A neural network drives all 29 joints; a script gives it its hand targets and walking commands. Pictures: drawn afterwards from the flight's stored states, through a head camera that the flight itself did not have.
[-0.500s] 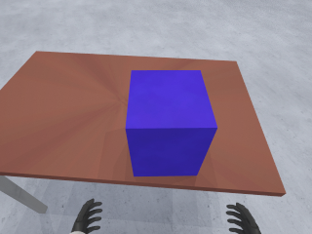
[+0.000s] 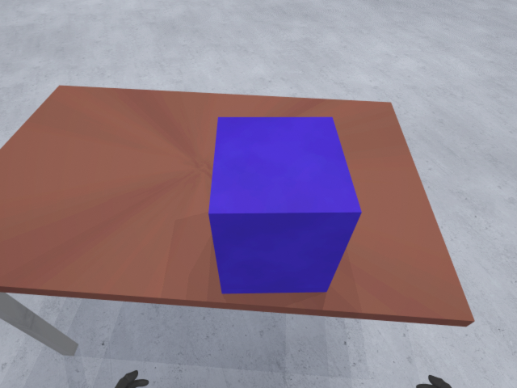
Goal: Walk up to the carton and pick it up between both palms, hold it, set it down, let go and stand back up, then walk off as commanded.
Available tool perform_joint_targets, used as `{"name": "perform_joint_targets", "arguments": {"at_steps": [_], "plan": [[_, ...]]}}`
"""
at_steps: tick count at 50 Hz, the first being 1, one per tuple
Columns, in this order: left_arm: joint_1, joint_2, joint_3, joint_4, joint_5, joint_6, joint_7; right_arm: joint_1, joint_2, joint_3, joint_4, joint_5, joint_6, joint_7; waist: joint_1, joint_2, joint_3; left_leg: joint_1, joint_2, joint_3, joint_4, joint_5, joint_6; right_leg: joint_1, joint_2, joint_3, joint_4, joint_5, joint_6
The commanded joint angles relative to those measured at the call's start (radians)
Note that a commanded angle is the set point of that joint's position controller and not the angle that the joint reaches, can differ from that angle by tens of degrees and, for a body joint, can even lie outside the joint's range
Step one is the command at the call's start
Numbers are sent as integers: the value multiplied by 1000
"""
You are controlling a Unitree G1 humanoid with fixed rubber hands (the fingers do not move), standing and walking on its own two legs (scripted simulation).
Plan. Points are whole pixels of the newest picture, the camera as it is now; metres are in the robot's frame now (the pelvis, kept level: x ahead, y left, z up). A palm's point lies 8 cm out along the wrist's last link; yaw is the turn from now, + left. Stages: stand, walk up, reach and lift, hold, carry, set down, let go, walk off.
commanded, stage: stand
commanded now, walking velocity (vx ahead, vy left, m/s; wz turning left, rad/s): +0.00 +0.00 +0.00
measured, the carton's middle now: (275, 208) +0.41 +0.01 +0.02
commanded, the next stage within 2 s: walk off in 1.14 s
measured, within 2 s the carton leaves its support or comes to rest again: neither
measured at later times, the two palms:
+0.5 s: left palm out of the picture +0.05 +0.27 -0.13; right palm out of the picture +0.08 -0.28 -0.11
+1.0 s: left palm out of the picture +0.04 +0.27 -0.13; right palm out of the picture +0.06 -0.28 -0.12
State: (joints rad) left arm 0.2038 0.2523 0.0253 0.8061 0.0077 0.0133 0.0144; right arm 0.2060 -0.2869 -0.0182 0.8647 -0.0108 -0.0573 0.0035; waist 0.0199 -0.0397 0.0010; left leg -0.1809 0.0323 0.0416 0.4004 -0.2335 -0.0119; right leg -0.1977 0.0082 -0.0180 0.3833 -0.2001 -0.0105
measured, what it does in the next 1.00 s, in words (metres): stands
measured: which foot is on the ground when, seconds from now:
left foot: down 0.00-1.00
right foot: down 0.00-1.00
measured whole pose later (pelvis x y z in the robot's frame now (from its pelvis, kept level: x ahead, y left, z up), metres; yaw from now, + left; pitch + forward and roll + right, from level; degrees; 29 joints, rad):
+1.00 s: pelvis -0.01 +0.00 +0.00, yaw +0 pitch +0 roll +0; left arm 0.19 0.27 0.03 1.07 0.01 -0.02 0.01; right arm 0.18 -0.30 -0.02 1.02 -0.01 -0.03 0.00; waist 0.02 -0.01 0.00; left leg -0.18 0.03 0.04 0.40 -0.22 -0.01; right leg -0.20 0.01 -0.02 0.38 -0.18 -0.01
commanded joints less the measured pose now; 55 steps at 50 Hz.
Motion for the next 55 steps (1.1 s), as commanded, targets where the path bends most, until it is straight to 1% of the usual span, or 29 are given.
{"name": "perform_joint_targets", "arguments": {"at_steps": [1, 5, 11, 17, 23, 29, 41, 43, 44, 47, 48, 55], "plan": [[-54, 236, 62, -12, 48, -64, -18, -44, -220, -58, -69, -27, -11, -11, -6, 95, -114, 20, 82, -87, -26, 146, 47, 93, -113, 102, -12, 175, -23], [-50, 258, 57, 44, 45, -65, -15, -27, -236, -55, -42, -24, -6, -13, -8, 110, -122, 42, 87, -87, -26, 196, 47, 108, -117, 103, -12, 223, -26], [-54, 269, 51, 99, 42, -67, -13, -17, -244, -53, -12, -18, 0, -17, -15, 109, -122, 62, 94, -88, -30, 213, 45, 110, -121, 104, -21, 247, -26], [-54, 270, 47, 134, 38, -69, -11, -24, -245, -51, 10, -16, 4, -18, -17, 109, -125, 74, 97, -88, -35, 223, 45, 110, -124, 104, -28, 257, -27], [-54, 271, 45, 159, 35, -69, -10, -30, -247, -49, 32, -14, 6, -19, -20, 94, -127, 87, 101, -88, -39, 222, 47, 104, -127, 106, -33, 262, -28], [-54, 271, 43, 177, 32, -69, -9, -40, -246, -47, 48, -13, 8, -20, -20, 96, -127, 92, 104, -89, -43, 230, 49, 106, -130, 108, -35, 266, -29], [-57, 273, 42, 205, 26, -70, -8, -50, -246, -46, 81, -11, 9, -19, -20, 98, -122, 91, 107, -88, -57, 206, 48, 103, -132, 112, -43, 245, -30], [-58, 270, 41, 209, 26, -70, -9, -52, -245, -45, 85, -11, 8, -18, -22, 103, -119, 90, 107, -89, -59, 198, 48, 99, -133, 114, -47, 236, -30], [-61, 274, 41, 210, 26, -70, -10, -54, -246, -44, 87, -11, 8, -18, -22, 95, -117, 89, 108, -91, -62, 194, 47, 98, -132, 112, -47, 227, -30], [-62, 273, 40, 217, 24, -69, -10, -55, -247, -45, 95, -11, 9, -18, -21, 107, -112, 85, 108, -92, -67, 180, 48, 95, -132, 116, -53, 213, -30], [-64, 275, 41, 218, 25, -69, -10, -57, -247, -45, 97, -10, 9, -18, -22, 99, -109, 83, 109, -92, -69, 171, 47, 91, -132, 115, -53, 205, -30], [-60, 274, 39, 236, 22, -69, -12, -57, -247, -43, 112, -11, 10, -17, -20, 100, -90, 73, 110, -96, -81, 127, 48, 77, -133, 124, -68, 163, -31]]}}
